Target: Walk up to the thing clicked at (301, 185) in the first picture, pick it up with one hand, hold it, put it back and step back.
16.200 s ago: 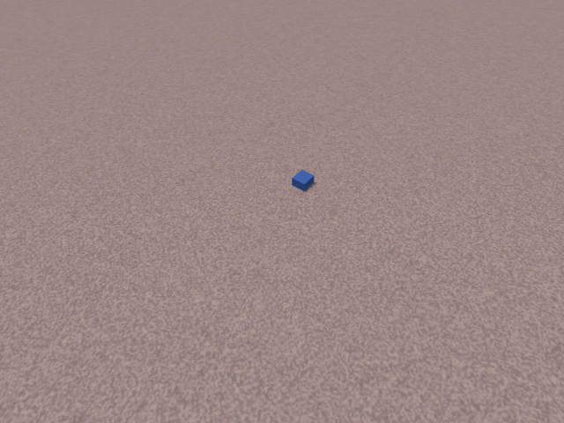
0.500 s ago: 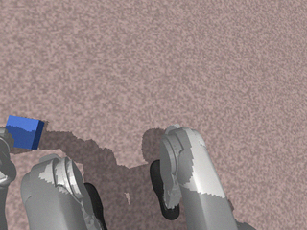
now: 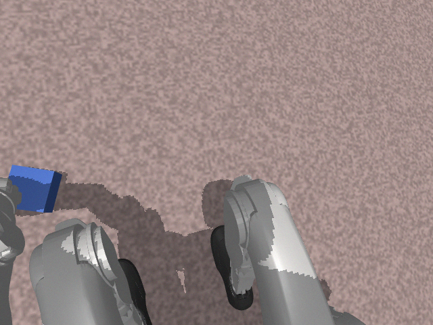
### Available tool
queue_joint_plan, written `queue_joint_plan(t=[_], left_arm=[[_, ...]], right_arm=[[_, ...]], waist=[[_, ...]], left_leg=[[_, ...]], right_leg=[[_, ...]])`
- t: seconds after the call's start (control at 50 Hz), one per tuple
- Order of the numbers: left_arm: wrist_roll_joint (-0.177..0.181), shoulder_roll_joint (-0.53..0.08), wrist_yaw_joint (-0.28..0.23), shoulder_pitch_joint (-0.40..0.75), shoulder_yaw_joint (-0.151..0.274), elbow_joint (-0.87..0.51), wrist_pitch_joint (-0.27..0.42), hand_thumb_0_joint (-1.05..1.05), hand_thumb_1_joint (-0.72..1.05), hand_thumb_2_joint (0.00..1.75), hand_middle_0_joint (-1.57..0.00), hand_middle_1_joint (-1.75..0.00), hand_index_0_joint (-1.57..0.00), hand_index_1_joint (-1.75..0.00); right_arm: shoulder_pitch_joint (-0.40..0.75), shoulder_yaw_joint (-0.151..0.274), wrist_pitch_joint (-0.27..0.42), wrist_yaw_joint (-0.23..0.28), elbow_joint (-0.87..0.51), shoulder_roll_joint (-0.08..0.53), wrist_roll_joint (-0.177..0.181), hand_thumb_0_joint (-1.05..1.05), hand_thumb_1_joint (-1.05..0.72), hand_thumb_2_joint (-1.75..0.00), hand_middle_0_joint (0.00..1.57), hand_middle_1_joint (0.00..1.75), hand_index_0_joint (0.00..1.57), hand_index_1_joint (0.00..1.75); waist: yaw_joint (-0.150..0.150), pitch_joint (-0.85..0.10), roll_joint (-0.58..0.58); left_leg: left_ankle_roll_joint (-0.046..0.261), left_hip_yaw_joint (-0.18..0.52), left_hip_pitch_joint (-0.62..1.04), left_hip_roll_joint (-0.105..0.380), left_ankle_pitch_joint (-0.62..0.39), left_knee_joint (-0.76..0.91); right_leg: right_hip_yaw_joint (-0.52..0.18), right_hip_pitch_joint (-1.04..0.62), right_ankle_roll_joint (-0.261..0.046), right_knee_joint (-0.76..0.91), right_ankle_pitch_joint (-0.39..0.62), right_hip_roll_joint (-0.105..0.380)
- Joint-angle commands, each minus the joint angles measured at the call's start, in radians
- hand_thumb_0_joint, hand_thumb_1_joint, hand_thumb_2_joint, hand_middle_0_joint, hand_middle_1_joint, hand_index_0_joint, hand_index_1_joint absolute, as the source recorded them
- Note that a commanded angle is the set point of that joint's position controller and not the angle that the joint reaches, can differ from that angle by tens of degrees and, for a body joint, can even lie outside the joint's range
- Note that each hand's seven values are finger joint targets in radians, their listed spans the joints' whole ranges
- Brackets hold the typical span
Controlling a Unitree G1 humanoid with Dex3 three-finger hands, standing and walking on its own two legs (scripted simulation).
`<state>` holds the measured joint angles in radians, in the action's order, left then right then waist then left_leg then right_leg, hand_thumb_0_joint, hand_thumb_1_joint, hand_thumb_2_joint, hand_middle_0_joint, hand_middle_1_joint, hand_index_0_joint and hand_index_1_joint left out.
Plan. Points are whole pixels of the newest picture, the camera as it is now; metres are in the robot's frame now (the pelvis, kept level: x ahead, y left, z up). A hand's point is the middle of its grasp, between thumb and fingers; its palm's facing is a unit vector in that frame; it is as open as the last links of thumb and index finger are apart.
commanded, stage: rise first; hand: left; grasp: from above
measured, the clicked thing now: (33, 189) +0.41 +0.31 -0.30
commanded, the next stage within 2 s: approach in 0.16 s
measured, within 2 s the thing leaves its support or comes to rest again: neither
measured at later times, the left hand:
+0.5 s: hand out of the picture +0.39 +0.33 -0.18, palm faces -0.04 -0.43 -0.90, open 13.7 cm
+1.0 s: hand out of the picture +0.39 +0.34 -0.18, palm faces -0.06 -0.43 -0.90, open 14.4 cm
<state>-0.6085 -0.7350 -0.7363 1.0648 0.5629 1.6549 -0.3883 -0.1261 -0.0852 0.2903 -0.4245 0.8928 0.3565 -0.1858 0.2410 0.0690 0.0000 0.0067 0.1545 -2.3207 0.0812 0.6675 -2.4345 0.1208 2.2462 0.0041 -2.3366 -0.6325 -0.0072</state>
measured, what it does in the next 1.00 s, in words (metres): stands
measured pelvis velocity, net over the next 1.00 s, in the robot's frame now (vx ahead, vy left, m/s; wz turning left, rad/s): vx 0.00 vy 0.00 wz -0.01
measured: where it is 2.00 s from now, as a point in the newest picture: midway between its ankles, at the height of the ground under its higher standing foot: (188, 299)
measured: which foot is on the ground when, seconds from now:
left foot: down 0.00-1.00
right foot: down 0.00-1.00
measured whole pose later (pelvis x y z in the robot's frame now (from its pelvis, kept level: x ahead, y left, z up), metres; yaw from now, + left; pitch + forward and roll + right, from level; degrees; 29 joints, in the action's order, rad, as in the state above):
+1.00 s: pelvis +0.00 +0.00 +0.00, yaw -1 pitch +30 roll -8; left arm -0.50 -0.81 -0.77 1.16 0.48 1.76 -0.45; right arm -0.13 -0.14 0.26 -0.46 0.88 0.37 -0.20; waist 0.28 0.14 0.00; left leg 0.01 0.17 -2.31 0.09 0.67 -2.44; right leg 0.13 2.23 0.01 -2.33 -0.62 -0.02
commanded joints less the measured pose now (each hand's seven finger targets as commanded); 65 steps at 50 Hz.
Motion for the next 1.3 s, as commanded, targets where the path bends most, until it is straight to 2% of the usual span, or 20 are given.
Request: queue_joint_plan(t=[0.0,0.04,0.12,0.16,0.24,0.28,0.34,0.44,0.5,0.62,0.66,0.72,0.78,0.84,0.9,0.98,1.08,1.12,1.16,1.28], left_arm=[[-0.028,-0.248,-0.024,0.248,-0.058,-0.072,0.005,0.0,-0.3,0.82,-0.35,-0.7,-0.31,-0.75],[-0.035,-0.262,-0.02,0.252,-0.059,-0.081,0.011,0.0,-0.3,0.84,-0.35,-0.7,-0.3,-0.75],[-0.036,-0.294,-0.028,0.23,-0.025,-0.11,0.019,0.0,-0.33,0.85,-0.35,-0.67,-0.3,-0.73],[-0.04,-0.294,-0.025,0.226,-0.034,-0.129,0.019,0.0,-0.34,0.86,-0.34,-0.69,-0.28,-0.75],[-0.038,-0.28,-0.027,0.229,-0.023,-0.163,0.012,0.0,-0.38,0.89,-0.37,-0.65,-0.29,-0.73],[-0.028,-0.228,-0.03,0.235,-0.054,-0.155,0.002,0.0,-0.45,0.94,-0.25,-0.77,-0.19,-0.84],[-0.025,-0.142,-0.031,0.297,-0.124,-0.127,-0.009,0.0,-0.5,0.98,-0.2,-0.83,-0.14,-0.89],[0.02,-0.057,-0.084,0.346,-0.148,-0.05,-0.007,0.0,-0.57,1.03,-0.15,-0.9,-0.09,-0.96],[0.041,-0.074,-0.122,0.399,-0.146,-0.026,-0.01,0.0,-0.6,1.05,-0.13,-0.92,-0.07,-0.98],[0.029,-0.306,-0.178,0.429,-0.045,-0.018,-0.017,0.0,-0.61,1.06,-0.12,-0.93,-0.06,-0.99],[0.012,-0.367,-0.176,0.432,-0.022,-0.031,-0.023,0.0,-0.61,1.06,-0.13,-0.9,-0.07,-0.97],[-0.044,-0.442,-0.153,0.447,-0.035,-0.081,-0.039,0.0,-0.59,1.03,-0.15,-0.89,-0.09,-0.95],[-0.035,-0.393,-0.119,0.334,-0.039,-0.049,-0.067,0.0,-0.61,1.08,-0.13,-0.87,-0.06,-0.95],[0.026,-0.277,-0.077,0.214,-0.04,0.054,-0.087,0.0,-0.61,1.1,-0.1,-0.91,-0.03,-0.99],[0.103,-0.186,-0.045,0.295,-0.115,0.039,-0.068,0.0,-0.61,1.07,-0.11,-0.93,-0.05,-0.99],[0.11,-0.194,-0.063,0.341,-0.137,0.038,-0.019,0.0,-0.58,1.04,-0.09,-0.97,-0.05,-1.01],[0.065,-0.278,-0.129,0.403,-0.119,-0.029,0.035,0.0,-0.57,1.02,-0.08,-0.98,-0.06,-1.01],[0.072,-0.292,-0.168,0.408,-0.094,-0.027,0.047,0.0,-0.61,1.05,-0.08,-0.95,-0.03,-1.0],[0.081,-0.283,-0.188,0.391,-0.106,-0.025,0.051,0.0,-0.61,1.07,-0.08,-0.94,-0.02,-1.0],[0.086,-0.299,-0.185,0.347,-0.102,0.048,0.049,0.0,-0.61,1.09,-0.1,-0.92,-0.03,-0.99]], right_arm=[[-0.243,0.053,0.006,-0.004,0.024,0.238,0.001,0.0,-0.91,-0.9,0.2,0.3,0.2,0.3],[-0.243,0.052,0.01,-0.002,0.019,0.246,-0.001,0.0,-0.91,-0.9,0.2,0.3,0.2,0.3],[-0.247,0.061,0.02,0.0,0.034,0.256,0.0,0.0,-0.91,-0.91,0.2,0.3,0.2,0.3],[-0.233,0.059,0.023,-0.001,0.034,0.248,0.0,0.0,-0.91,-0.91,0.2,0.3,0.2,0.3],[-0.248,0.076,0.02,0.0,0.041,0.255,0.009,0.0,-0.92,-0.91,0.2,0.3,0.2,0.3],[-0.234,0.074,0.019,-0.002,0.036,0.24,0.008,0.0,-0.91,-0.9,0.2,0.3,0.2,0.3],[-0.243,0.076,0.021,-0.009,0.037,0.241,0.001,0.0,-0.91,-0.9,0.2,0.3,0.2,0.3],[-0.273,0.104,0.036,-0.019,0.045,0.266,-0.004,0.0,-0.91,-0.9,0.2,0.3,0.2,0.3],[-0.246,0.09,0.041,-0.024,0.046,0.271,-0.011,0.0,-0.92,-0.91,0.2,0.3,0.2,0.3],[-0.193,0.048,0.025,-0.029,0.042,0.283,-0.039,0.0,-0.92,-0.91,0.2,0.3,0.2,0.3],[-0.19,0.031,0.012,-0.032,0.029,0.287,-0.042,0.0,-0.92,-0.91,0.2,0.3,0.2,0.3],[-0.168,0.018,-0.008,-0.041,0.044,0.282,-0.044,0.0,-0.92,-0.9,0.2,0.3,0.2,0.3],[-0.174,0.028,-0.025,-0.046,0.031,0.273,-0.035,0.0,-0.91,-0.9,0.2,0.3,0.2,0.3],[-0.217,0.029,-0.033,-0.053,0.007,0.264,-0.01,0.0,-0.91,-0.9,0.2,0.3,0.2,0.3],[-0.229,0.017,-0.028,-0.045,-0.011,0.276,-0.005,0.0,-0.91,-0.9,0.2,0.3,0.2,0.3],[-0.233,0.009,-0.009,-0.032,-0.01,0.287,-0.009,0.0,-0.91,-0.9,0.2,0.3,0.2,0.3],[-0.191,0.018,0.028,-0.032,0.023,0.303,-0.023,0.0,-0.92,-0.9,0.2,0.3,0.2,0.3],[-0.17,0.019,0.037,-0.036,0.021,0.324,-0.029,0.0,-0.92,-0.91,0.2,0.3,0.2,0.3],[-0.139,0.014,0.041,-0.046,0.005,0.335,-0.039,0.0,-0.92,-0.91,0.2,0.3,0.2,0.3],[-0.116,-0.028,0.043,-0.071,-0.028,0.347,-0.045,0.0,-0.92,-0.91,0.2,0.3,0.2,0.3]], waist=[[0.03,-0.661,0.235],[0.038,-0.659,0.205],[0.018,-0.692,0.253],[0.013,-0.688,0.277],[-0.005,-0.736,0.327],[-0.001,-0.718,0.325],[0.057,-0.666,0.291],[0.097,-0.641,0.258],[0.109,-0.612,0.241],[0.075,-0.609,0.271],[0.071,-0.644,0.309],[0.059,-0.67,0.339],[0.043,-0.709,0.318],[0.047,-0.727,0.232],[0.113,-0.67,0.151],[0.153,-0.579,0.131],[0.133,-0.566,0.312],[0.131,-0.572,0.392],[0.143,-0.542,0.44],[0.164,-0.487,0.343]], left_leg=[[0.01,-0.089,0.398,-0.029,-0.129,0.218],[0.012,-0.082,0.395,-0.029,-0.118,0.214],[0.006,-0.079,0.454,-0.028,-0.102,0.232],[0.005,-0.081,0.45,-0.03,-0.089,0.238],[-0.003,-0.083,0.498,-0.027,-0.095,0.255],[-0.006,-0.088,0.489,-0.025,-0.115,0.249],[-0.008,-0.065,0.494,-0.021,-0.128,0.249],[-0.016,-0.022,0.551,-0.017,-0.101,0.29],[-0.011,-0.026,0.519,-0.023,-0.084,0.272],[0.011,-0.087,0.468,-0.039,-0.11,0.219],[0.012,-0.096,0.495,-0.038,-0.138,0.214],[0.012,-0.11,0.473,-0.038,-0.154,0.215],[0.011,-0.11,0.446,-0.034,-0.175,0.216],[0.018,-0.087,0.399,-0.032,-0.181,0.214],[0.021,-0.057,0.352,-0.026,-0.167,0.209],[0.016,-0.016,0.369,-0.025,-0.094,0.214],[0.001,0.004,0.533,-0.03,0.011,0.253],[-0.013,0.022,0.616,-0.021,0.001,0.267],[-0.014,0.014,0.639,-0.025,-0.016,0.251],[0.002,-0.025,0.503,-0.036,-0.087,0.187]], right_leg=[[0.05,-0.366,-0.013,0.25,0.157,-0.042],[0.052,-0.367,-0.01,0.255,0.139,-0.042],[0.059,-0.36,-0.014,0.253,0.117,-0.037],[0.06,-0.352,-0.017,0.244,0.111,-0.033],[0.06,-0.343,-0.024,0.247,0.12,-0.037],[0.06,-0.335,-0.025,0.242,0.144,-0.037],[0.074,-0.297,-0.022,0.231,0.173,-0.033],[0.086,-0.285,-0.02,0.252,0.152,-0.032],[0.084,-0.299,-0.014,0.255,0.149,-0.025],[0.06,-0.423,0.003,0.267,0.17,-0.018],[0.057,-0.444,0.002,0.263,0.202,-0.021],[0.054,-0.474,0.008,0.268,0.23,-0.029],[0.05,-0.511,0.01,0.278,0.246,-0.039],[0.058,-0.527,0.01,0.281,0.245,-0.054],[0.069,-0.496,0.013,0.271,0.234,-0.061],[0.078,-0.415,0.004,0.264,0.152,-0.056],[0.113,-0.314,-0.018,0.231,0.062,-0.026],[0.129,-0.308,-0.026,0.198,0.074,-0.017],[0.134,-0.312,-0.028,0.174,0.085,-0.007],[0.117,-0.366,-0.005,0.192,0.18,-0.01]])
